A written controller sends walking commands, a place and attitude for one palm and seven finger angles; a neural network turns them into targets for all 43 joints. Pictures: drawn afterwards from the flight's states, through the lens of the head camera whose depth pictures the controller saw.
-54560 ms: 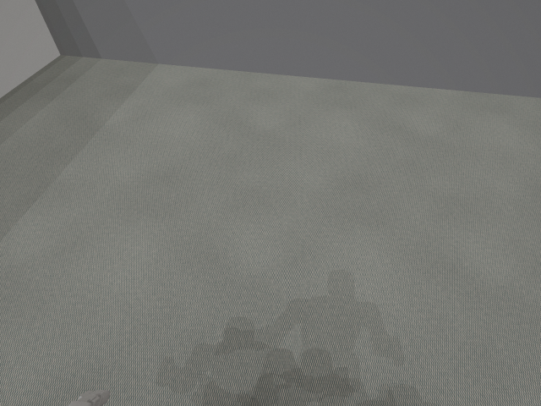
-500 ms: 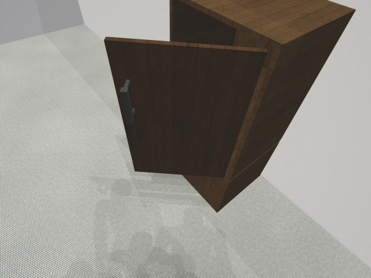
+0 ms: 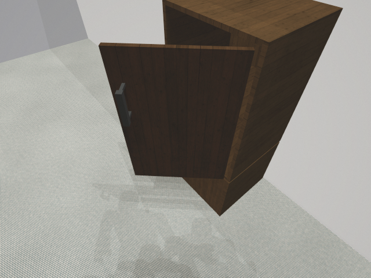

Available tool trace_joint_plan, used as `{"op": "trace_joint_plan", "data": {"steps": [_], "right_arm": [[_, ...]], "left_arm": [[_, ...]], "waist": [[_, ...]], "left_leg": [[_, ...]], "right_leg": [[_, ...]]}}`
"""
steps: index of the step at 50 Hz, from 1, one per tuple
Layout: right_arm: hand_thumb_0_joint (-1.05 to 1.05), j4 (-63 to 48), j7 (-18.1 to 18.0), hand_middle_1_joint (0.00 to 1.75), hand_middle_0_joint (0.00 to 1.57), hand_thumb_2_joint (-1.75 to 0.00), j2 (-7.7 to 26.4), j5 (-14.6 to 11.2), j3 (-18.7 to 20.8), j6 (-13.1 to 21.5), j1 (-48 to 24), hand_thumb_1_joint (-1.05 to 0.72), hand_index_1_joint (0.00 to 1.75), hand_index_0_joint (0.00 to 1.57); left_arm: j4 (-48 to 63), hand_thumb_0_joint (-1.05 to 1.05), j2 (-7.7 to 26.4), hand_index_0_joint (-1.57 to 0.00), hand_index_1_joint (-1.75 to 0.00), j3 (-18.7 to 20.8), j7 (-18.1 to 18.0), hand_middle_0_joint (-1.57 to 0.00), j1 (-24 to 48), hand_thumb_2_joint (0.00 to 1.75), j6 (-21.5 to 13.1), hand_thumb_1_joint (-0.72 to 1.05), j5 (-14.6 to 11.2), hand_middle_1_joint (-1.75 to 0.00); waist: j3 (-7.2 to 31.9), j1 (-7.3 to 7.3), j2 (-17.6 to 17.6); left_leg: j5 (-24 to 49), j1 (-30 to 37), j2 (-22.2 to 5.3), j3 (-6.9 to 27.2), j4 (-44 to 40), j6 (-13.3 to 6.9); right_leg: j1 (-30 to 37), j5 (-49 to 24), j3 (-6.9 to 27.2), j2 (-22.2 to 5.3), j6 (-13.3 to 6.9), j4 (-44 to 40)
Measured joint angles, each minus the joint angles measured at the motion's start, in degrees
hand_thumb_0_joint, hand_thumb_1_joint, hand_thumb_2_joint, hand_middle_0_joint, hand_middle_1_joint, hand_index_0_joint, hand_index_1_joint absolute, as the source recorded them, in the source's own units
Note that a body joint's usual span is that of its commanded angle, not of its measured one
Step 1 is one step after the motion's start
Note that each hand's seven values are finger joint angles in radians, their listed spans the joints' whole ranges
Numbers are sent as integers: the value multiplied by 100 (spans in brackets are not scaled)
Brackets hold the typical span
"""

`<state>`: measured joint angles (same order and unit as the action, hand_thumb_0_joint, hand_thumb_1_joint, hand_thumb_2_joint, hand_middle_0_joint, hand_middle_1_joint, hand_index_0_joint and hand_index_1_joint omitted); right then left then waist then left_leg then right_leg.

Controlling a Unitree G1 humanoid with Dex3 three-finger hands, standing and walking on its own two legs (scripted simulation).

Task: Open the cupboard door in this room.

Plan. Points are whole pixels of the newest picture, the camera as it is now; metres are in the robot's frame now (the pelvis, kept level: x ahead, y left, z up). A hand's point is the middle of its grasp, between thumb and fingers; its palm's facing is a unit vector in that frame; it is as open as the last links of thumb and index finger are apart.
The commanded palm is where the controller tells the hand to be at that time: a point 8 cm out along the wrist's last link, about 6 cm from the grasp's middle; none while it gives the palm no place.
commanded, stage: look again from close up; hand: left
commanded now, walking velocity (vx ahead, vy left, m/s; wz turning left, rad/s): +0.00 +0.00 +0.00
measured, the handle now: (124, 105) +0.57 +0.21 +0.05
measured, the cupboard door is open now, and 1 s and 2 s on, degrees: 47 47 47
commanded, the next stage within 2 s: shuffle to correct the standing spot in 0.28 s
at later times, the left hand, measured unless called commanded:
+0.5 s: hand out of the picture -0.01 +0.20 -0.16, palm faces -0.01 -0.97 -0.25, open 7.4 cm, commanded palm none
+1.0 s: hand out of the picture +0.02 +0.19 -0.18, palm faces -0.04 -0.99 -0.16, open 7.3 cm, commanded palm none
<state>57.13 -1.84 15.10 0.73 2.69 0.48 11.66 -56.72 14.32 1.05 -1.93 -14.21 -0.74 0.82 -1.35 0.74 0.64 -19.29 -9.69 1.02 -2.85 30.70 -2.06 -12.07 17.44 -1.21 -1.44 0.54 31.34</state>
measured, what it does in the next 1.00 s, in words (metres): steps on the spot: right foot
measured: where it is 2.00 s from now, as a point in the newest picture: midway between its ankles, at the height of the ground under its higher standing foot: outside the picture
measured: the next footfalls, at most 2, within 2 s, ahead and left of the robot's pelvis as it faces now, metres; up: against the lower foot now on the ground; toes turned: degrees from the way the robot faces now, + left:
right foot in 0.98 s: +0.07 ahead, -0.11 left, +0.00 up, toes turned -10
right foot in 1.42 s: +0.10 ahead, -0.10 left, +0.00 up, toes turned -5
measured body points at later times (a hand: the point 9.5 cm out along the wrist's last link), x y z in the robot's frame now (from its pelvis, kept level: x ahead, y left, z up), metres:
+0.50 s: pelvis -0.05 +0.00 +0.01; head -0.06 +0.00 +0.46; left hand -0.01 +0.25 -0.14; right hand -0.02 -0.27 -0.14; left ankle -0.03 +0.09 -0.73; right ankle -0.01 -0.13 -0.73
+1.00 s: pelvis +0.01 +0.03 +0.00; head +0.01 +0.04 +0.45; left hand +0.03 +0.25 -0.16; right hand -0.10 -0.15 -0.15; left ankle -0.03 +0.09 -0.73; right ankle +0.03 -0.11 -0.73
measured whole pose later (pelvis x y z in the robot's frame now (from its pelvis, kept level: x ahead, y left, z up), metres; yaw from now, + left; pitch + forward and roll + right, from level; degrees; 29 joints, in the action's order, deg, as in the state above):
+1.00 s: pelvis +0.01 +0.03 +0.00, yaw -4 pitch -2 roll +0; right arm 66.7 -1.5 4.3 0.6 0.6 1.9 26.4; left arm -60.9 7.9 2.2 -1.1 -18.6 -0.7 1.4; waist -2.0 1.6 -0.8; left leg -19.9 -7.4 1.7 -7.3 29.0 -4.5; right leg -13.8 13.8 -5.0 -3.4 -2.1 28.8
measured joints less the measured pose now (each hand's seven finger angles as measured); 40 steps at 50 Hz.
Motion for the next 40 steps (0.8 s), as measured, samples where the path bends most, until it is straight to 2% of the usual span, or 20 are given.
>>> {"op": "trace_joint_plan", "data": {"steps": [5,10,18,24,29,34,37,40], "right_arm": [[0,-51,81,30,20,-90,226,11,-49,-14,-342,-91,30,20],[0,-24,163,30,20,-90,283,18,-139,-12,-466,-90,30,20],[0,245,230,30,20,-90,151,13,-237,-39,-243,-90,30,21],[0,552,224,30,20,-90,-51,25,-259,-116,139,-90,30,20],[0,731,213,30,20,-90,-291,38,-254,-189,613,-90,30,20],[0,825,178,30,20,-90,-528,28,-220,-136,1057,-90,30,20],[0,855,148,30,20,-90,-665,13,-184,-68,1239,-90,30,20],[0,882,113,30,20,-90,-785,3,-181,38,1339,-90,30,20]], "left_arm": [[14,1,191,-20,-30,-47,51,-20,224,90,17,90,-1,-30],[-9,0,276,-20,-30,-117,104,-20,360,90,0,90,1,-30],[-177,0,217,-20,-30,-193,136,-20,281,90,1,90,-2,-30],[-368,0,29,-20,-30,-196,92,-20,6,90,57,90,5,-30],[-437,0,-257,-20,-30,-140,91,-20,-410,90,126,90,13,-30],[-552,0,-515,-20,-30,-63,103,-20,-775,90,192,90,33,-30],[-621,1,-634,-20,-30,-40,114,-20,-899,90,223,90,80,-30],[-632,1,-728,-20,-30,-25,152,-20,-879,90,208,90,77,-30]], "waist": [[80,-41,1],[149,-66,-19],[141,-58,-74],[114,-43,-105],[111,-64,-118],[33,-54,-175],[5,-40,-207],[-43,10,-198]], "left_leg": [[220,98,-32,-15,-210,33],[477,129,-54,10,-464,63],[741,92,-54,42,-694,74],[716,-12,-57,34,-628,67],[255,-210,-68,5,-224,36],[349,-205,-10,-98,-29,-140],[268,-80,44,-226,-130,-273],[383,138,75,-335,-473,-319]], "right_leg": [[92,-223,12,37,-33,-211],[153,-493,-17,65,-56,-514],[160,-778,-52,71,-62,-809],[96,-791,-45,71,-37,-833],[-12,-549,-3,85,-48,-664],[-119,-84,74,16,-63,-206],[-367,361,-14,-68,-186,541],[-629,570,-190,-154,-227,1189]]}}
